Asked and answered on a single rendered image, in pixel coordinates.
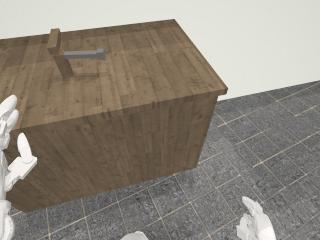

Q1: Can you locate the right robot hand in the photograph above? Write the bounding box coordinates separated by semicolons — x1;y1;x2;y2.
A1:
236;196;276;240

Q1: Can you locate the left robot forearm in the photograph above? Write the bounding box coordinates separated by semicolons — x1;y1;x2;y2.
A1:
0;199;15;240

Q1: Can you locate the tap lever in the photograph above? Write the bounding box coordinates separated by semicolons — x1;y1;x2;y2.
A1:
64;48;106;60

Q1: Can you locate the counter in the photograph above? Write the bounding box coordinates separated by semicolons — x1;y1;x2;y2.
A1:
0;19;228;213

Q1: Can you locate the left robot hand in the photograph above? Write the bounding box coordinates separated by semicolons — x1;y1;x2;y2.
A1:
0;94;37;200

